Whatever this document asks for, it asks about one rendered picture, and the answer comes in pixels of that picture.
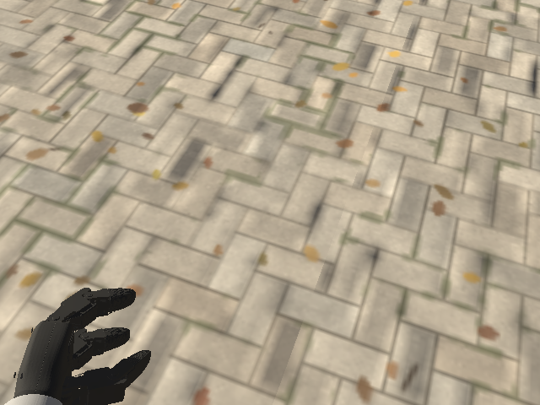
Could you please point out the left robot hand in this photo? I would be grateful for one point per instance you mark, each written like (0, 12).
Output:
(55, 350)

